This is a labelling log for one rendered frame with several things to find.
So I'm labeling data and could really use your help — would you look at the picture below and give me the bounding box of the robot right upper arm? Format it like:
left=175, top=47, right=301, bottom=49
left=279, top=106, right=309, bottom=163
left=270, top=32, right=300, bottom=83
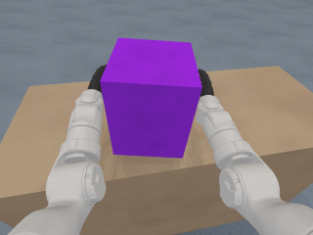
left=219, top=162, right=313, bottom=235

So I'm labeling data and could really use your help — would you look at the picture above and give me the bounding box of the robot right hand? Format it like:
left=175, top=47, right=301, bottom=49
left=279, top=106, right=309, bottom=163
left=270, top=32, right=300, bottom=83
left=198, top=69, right=214, bottom=97

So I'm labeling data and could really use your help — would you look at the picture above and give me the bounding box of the robot left upper arm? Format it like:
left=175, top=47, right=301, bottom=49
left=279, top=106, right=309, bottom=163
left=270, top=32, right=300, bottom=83
left=8, top=161, right=107, bottom=235

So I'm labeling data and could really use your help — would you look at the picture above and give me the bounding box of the robot left hand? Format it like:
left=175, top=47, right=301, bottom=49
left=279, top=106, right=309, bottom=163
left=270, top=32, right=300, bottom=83
left=88, top=65, right=107, bottom=93

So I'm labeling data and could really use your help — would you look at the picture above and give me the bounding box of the left robot forearm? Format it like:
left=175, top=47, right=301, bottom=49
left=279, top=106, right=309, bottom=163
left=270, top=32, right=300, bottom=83
left=46, top=89, right=104, bottom=203

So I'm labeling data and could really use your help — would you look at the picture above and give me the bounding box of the pedestal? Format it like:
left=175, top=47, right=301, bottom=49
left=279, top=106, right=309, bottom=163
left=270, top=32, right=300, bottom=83
left=0, top=66, right=313, bottom=235

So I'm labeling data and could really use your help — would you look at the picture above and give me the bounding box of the carton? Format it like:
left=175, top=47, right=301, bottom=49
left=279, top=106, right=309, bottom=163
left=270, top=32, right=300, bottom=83
left=100, top=37, right=202, bottom=159

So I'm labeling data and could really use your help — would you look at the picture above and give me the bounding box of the right robot forearm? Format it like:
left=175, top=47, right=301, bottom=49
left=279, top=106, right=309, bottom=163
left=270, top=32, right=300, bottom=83
left=196, top=95, right=280, bottom=192

